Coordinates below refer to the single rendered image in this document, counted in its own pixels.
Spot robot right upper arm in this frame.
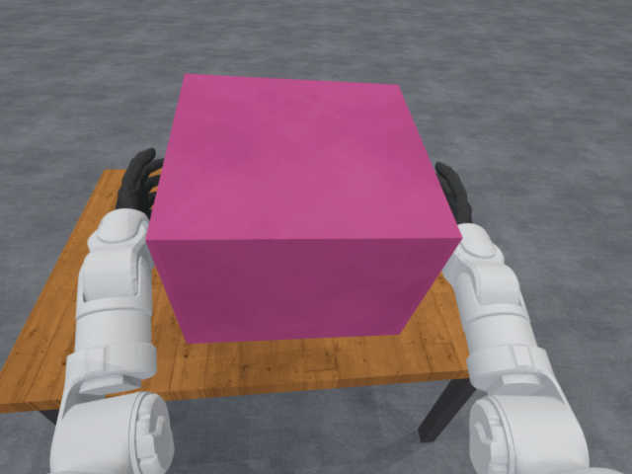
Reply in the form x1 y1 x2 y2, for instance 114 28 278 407
469 395 623 474

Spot robot left upper arm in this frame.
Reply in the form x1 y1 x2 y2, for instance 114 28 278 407
48 391 175 474

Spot table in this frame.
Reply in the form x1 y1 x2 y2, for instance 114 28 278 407
0 169 477 442

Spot right robot forearm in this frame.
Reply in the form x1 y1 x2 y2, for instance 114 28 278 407
442 223 590 467

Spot carton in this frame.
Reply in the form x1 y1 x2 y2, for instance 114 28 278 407
145 74 462 344

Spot robot left hand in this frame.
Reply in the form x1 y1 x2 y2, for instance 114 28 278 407
115 148 165 221

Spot left robot forearm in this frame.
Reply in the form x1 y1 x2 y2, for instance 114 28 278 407
50 208 157 473

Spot robot right hand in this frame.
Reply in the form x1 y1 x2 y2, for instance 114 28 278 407
435 162 473 225

